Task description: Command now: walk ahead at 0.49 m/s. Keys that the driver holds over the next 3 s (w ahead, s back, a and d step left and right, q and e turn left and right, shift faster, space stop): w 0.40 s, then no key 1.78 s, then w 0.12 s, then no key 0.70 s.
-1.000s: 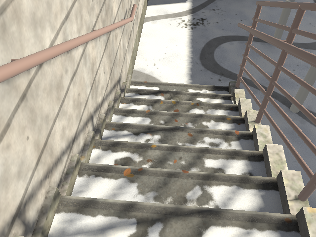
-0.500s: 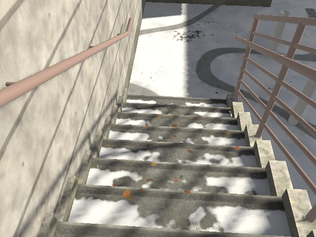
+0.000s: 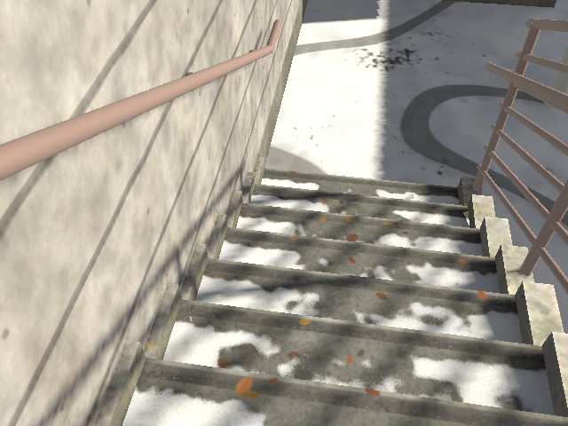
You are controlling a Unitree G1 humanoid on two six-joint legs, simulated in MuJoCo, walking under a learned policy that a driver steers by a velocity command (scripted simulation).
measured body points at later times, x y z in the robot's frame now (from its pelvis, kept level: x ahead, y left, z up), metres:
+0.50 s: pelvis +0.29 +0.09 -0.16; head +0.29 +0.10 +0.29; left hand +0.34 +0.33 -0.30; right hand +0.24 -0.15 -0.30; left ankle +0.28 +0.16 -0.89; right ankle +0.35 -0.07 -0.79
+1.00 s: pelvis +0.50 +0.02 -0.31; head +0.52 +0.03 +0.14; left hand +0.59 +0.26 -0.45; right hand +0.41 -0.17 -0.46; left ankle +0.38 +0.16 -0.79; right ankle +0.58 -0.07 -1.05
